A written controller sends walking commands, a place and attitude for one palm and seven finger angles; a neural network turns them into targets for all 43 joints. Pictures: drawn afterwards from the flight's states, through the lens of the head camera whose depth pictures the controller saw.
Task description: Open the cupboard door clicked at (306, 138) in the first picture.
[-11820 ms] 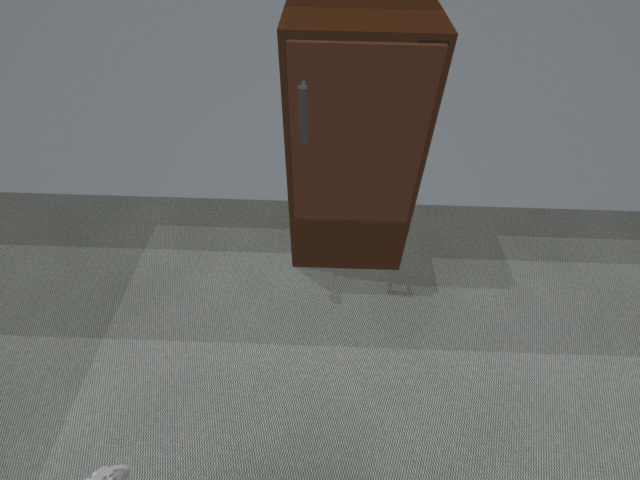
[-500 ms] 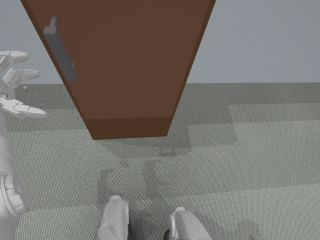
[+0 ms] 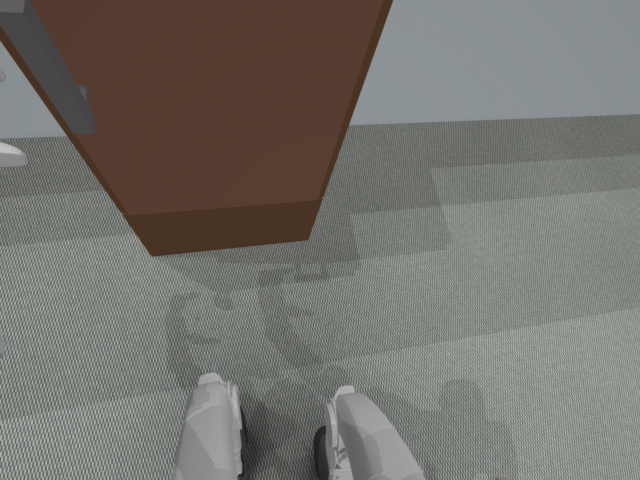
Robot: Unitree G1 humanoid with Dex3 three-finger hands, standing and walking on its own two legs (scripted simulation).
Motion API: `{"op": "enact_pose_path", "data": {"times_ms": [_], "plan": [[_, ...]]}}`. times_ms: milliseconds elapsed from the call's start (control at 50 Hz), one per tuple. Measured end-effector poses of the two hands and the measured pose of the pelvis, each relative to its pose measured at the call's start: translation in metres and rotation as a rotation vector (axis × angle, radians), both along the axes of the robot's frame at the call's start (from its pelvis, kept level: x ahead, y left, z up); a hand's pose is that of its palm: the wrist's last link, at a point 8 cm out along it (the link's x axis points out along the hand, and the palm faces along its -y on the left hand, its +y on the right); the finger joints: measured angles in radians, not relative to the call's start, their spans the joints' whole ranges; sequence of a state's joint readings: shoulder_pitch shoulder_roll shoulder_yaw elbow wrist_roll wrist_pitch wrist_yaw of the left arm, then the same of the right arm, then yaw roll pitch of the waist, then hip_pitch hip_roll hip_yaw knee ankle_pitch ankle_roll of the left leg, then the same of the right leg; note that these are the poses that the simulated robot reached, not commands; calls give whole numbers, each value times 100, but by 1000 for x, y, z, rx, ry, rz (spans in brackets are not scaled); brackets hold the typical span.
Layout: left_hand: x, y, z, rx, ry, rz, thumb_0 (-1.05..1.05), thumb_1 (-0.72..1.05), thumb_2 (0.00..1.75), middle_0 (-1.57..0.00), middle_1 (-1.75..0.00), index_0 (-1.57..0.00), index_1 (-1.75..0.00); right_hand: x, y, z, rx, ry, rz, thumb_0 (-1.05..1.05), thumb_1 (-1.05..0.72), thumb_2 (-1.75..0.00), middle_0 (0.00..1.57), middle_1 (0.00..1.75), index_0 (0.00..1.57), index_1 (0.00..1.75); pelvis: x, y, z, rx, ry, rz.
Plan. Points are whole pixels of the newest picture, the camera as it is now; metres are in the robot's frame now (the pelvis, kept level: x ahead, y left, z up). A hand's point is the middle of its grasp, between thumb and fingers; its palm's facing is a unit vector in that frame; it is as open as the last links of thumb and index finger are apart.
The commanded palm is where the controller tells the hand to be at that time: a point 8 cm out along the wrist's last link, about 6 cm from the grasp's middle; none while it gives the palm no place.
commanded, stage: move the hooked fingers beside the handle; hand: left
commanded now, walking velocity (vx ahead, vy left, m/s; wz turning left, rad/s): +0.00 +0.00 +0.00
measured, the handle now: (55, 60) +0.56 +0.27 +0.08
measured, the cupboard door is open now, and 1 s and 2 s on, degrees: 0 0 0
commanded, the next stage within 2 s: slide the fingers in behind the handle in 0.84 s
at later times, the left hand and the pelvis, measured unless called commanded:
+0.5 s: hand out of the picture +0.49 +0.32 +0.09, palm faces +0.12 -0.99 -0.02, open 14.0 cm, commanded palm +0.48 +0.35 +0.08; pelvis +0.01 +0.00 +0.02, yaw +1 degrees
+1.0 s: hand out of the picture +0.50 +0.32 +0.08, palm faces +0.14 -0.99 -0.01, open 14.0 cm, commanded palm +0.49 +0.34 +0.08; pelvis +0.00 -0.01 +0.00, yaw +0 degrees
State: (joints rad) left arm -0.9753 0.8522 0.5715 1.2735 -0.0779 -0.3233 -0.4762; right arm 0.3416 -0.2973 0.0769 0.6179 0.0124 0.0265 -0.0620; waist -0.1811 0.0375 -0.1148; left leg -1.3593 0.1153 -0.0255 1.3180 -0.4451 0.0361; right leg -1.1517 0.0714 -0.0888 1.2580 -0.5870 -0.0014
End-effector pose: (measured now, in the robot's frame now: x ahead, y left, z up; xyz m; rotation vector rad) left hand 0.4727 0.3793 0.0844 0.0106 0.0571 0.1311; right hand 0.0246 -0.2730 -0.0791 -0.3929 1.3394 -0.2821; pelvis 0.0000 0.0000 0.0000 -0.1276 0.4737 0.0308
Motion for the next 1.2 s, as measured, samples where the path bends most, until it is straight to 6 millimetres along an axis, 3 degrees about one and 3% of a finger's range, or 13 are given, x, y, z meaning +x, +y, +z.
{"op": "enact_pose_path", "data": {"times_ms": [200,460,580,1020,1200], "plan": [[0,2,-7,1,-12,-13,-1,-50,30,-30,-120,-30,-120,-7,12,-1,25,55,-18,1,-90,-90,21,30,20,30,4,6,3,-3,13,-5],[-8,-7,8,8,-12,-7,-1,-50,30,-30,-120,-30,-120,14,11,11,29,-10,12,1,-90,-90,21,30,20,30,8,6,15,3,-22,13],[-10,-13,2,-4,7,-10,-1,-50,30,-30,-120,-30,-120,19,5,11,25,-30,23,1,-90,-90,21,30,20,30,6,3,14,9,-28,10],[-5,-6,-3,-1,-23,12,-1,-50,30,-30,-120,-30,-120,3,-3,-4,20,15,-8,1,-90,-90,21,30,20,30,4,-6,0,3,0,-4],[-10,-17,-5,-7,-6,-25,-1,-50,30,-30,-120,-30,-120,8,3,-3,38,7,-5,1,-90,-90,21,30,20,30,5,-2,4,4,-12,3]]}}
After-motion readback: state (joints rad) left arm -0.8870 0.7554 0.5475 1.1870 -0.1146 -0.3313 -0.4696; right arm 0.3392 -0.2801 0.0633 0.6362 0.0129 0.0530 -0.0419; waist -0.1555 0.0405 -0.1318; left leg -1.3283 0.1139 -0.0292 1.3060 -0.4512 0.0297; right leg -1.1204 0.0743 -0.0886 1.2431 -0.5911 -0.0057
